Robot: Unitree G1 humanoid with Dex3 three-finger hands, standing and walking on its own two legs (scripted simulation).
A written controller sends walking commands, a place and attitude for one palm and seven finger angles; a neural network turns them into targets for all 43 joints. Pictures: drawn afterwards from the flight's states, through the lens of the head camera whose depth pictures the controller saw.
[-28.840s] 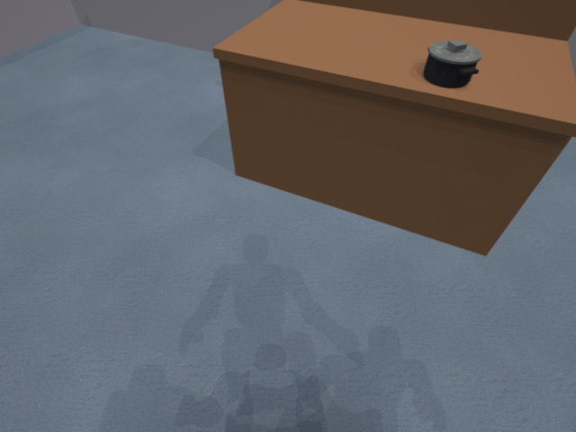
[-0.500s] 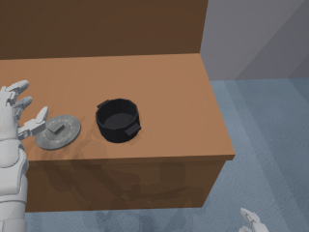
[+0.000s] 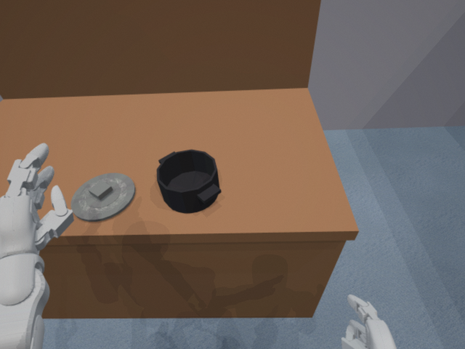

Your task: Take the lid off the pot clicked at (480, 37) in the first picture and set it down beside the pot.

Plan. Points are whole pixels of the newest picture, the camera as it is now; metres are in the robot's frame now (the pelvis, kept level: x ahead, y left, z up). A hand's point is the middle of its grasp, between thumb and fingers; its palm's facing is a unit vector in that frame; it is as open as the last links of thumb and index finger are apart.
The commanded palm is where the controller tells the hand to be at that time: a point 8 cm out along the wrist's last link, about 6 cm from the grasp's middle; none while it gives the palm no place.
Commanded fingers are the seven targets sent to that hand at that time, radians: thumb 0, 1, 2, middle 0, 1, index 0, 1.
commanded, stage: draw the hand back to the body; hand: left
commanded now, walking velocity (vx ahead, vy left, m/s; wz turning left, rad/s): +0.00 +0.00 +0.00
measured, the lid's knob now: (100, 190) +0.48 +0.41 -0.06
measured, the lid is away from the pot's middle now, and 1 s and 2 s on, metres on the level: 0.24 0.24 0.24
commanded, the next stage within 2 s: step back with the hand held close in 0.56 s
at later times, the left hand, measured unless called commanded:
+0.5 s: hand (56, 258) +0.19 +0.25 +0.15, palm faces +0.38 -0.84 -0.38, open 7.4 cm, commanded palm +0.14 +0.30 +0.17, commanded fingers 0.00 0.90 0.90 -0.20 -0.30 -0.20 -0.30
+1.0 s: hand (61, 262) +0.19 +0.26 +0.13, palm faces +0.20 -0.86 -0.46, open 7.4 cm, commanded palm +0.13 +0.32 +0.17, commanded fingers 0.00 0.90 0.90 -0.20 -0.30 -0.20 -0.30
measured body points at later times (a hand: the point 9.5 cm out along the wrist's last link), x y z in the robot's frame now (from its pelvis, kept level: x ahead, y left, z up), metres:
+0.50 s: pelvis +0.01 +0.02 +0.00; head -0.02 +0.00 +0.45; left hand +0.16 +0.30 +0.17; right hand +0.20 -0.20 -0.08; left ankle -0.03 +0.12 -0.75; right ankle +0.01 -0.10 -0.75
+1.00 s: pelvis -0.02 +0.04 -0.01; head +0.02 +0.05 +0.44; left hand +0.17 +0.30 +0.16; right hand +0.15 -0.21 -0.08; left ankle -0.03 +0.12 -0.75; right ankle +0.02 -0.10 -0.74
